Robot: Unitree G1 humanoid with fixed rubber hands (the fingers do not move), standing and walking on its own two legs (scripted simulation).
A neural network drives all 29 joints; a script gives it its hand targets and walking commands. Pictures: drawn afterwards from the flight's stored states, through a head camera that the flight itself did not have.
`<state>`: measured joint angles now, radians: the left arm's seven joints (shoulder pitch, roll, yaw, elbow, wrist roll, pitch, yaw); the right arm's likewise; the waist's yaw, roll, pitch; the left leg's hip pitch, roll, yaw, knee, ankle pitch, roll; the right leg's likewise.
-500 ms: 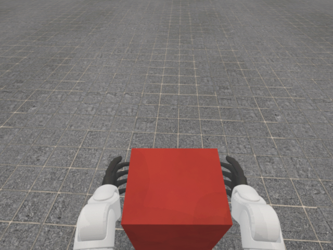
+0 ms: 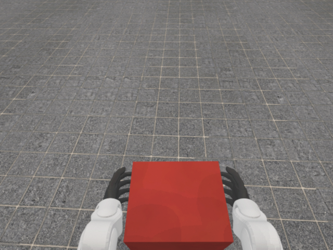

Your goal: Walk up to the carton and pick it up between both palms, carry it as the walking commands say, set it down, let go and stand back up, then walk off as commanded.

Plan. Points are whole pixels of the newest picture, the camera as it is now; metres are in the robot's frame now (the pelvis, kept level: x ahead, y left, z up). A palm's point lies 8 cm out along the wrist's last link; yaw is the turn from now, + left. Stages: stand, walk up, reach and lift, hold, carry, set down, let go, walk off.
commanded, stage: hold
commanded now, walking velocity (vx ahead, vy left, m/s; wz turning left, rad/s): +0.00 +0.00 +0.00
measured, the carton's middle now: (175, 214) +0.23 -0.01 -0.06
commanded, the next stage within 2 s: set down in 0.36 s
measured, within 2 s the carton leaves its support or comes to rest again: neither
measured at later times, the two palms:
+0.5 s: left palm (112, 193) +0.26 +0.14 +0.02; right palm (236, 188) +0.26 -0.15 +0.02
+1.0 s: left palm (115, 187) +0.30 +0.15 -0.03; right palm (224, 183) +0.30 -0.14 -0.03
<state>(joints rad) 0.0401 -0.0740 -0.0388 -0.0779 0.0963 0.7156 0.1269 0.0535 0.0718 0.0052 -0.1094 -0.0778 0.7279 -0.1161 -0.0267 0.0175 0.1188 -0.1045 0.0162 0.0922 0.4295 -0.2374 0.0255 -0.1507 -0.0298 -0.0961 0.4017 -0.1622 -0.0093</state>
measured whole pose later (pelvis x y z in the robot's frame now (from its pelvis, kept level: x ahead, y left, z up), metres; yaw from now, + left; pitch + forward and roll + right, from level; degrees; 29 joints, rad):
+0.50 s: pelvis -0.02 -0.02 -0.01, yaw +2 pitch -9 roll +0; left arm -0.21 -0.09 0.11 0.24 0.15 0.68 0.06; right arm -0.18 0.12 -0.11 0.19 -0.13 0.69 -0.12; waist 0.00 0.01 0.10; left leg -0.09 0.00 0.00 0.50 -0.25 0.01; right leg -0.12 0.02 -0.05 0.47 -0.19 -0.03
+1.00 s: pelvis -0.01 +0.00 -0.02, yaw +3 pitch +2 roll -1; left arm -0.38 -0.19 0.36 0.55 0.33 0.39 0.02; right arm -0.37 0.18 -0.38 0.52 -0.33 0.42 -0.01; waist -0.04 0.01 0.03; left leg -0.37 -0.05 -0.04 0.62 -0.28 0.04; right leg -0.40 0.02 0.01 0.58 -0.23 0.00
